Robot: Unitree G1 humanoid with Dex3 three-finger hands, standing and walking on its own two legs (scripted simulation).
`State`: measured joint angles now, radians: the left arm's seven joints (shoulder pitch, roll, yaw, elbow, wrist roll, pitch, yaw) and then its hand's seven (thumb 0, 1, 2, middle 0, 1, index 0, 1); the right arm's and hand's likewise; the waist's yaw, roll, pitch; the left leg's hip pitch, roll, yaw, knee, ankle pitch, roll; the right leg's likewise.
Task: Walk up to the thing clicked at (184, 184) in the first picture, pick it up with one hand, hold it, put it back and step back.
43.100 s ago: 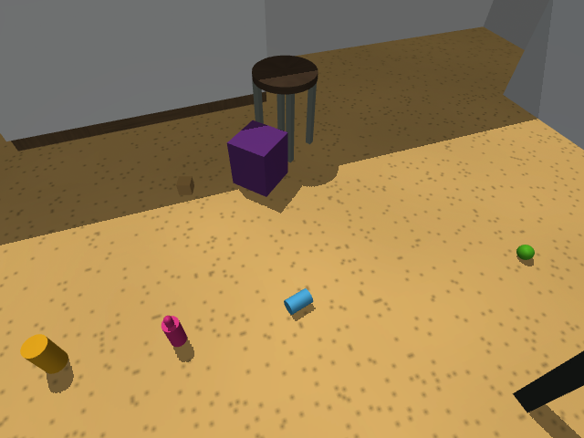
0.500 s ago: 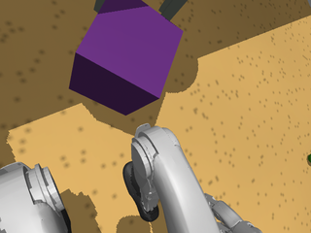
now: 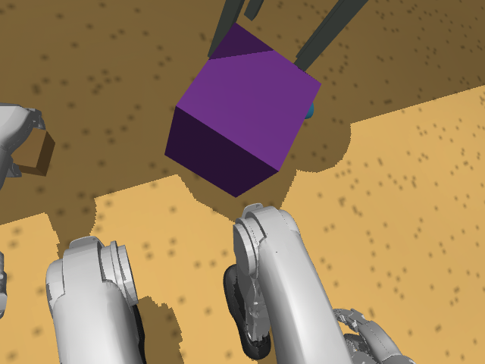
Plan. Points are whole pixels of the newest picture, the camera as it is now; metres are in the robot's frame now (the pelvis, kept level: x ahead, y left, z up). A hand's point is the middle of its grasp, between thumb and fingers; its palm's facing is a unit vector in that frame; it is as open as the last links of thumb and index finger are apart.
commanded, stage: settle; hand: left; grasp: from above
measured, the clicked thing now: (24, 150) +0.48 +0.28 -0.20
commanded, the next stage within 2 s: lift in 0.18 s
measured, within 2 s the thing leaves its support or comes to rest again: neither
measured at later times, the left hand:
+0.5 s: hand out of the picture +0.45 +0.29 -0.11, palm faces -0.49 +0.00 -0.87, open 9.0 cm
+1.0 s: hand out of the picture +0.38 +0.30 +0.06, palm faces -0.44 -0.03 -0.90, open 8.9 cm
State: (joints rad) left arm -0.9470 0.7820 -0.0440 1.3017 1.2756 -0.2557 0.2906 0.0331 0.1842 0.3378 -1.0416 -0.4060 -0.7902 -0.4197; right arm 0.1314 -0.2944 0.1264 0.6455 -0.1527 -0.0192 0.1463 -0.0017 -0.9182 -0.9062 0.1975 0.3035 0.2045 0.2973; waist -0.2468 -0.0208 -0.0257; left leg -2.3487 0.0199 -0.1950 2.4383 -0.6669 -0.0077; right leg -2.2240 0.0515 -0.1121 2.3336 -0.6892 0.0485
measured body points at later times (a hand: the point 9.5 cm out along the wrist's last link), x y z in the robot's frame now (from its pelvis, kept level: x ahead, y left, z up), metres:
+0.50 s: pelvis -0.01 +0.00 +0.03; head +0.21 +0.08 +0.41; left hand +0.47 +0.29 -0.06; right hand +0.05 -0.27 -0.07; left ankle +0.08 +0.13 -0.29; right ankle +0.10 -0.12 -0.29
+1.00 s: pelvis -0.01 +0.00 +0.14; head +0.16 +0.06 +0.55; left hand +0.40 +0.30 +0.11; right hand +0.14 -0.25 +0.02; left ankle +0.07 +0.13 -0.29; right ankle +0.10 -0.12 -0.29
